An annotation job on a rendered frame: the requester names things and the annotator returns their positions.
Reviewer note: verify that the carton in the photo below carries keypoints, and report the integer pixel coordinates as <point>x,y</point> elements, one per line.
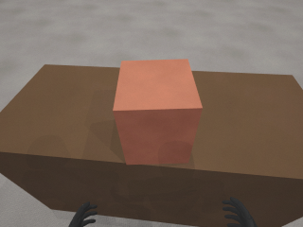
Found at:
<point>157,110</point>

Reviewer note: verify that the robot right hand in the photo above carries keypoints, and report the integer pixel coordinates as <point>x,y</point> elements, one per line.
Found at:
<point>243,216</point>

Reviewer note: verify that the pedestal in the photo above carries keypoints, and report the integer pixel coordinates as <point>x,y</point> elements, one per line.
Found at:
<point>59,142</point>

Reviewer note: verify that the robot left hand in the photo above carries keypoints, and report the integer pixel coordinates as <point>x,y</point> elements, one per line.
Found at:
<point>78,219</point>

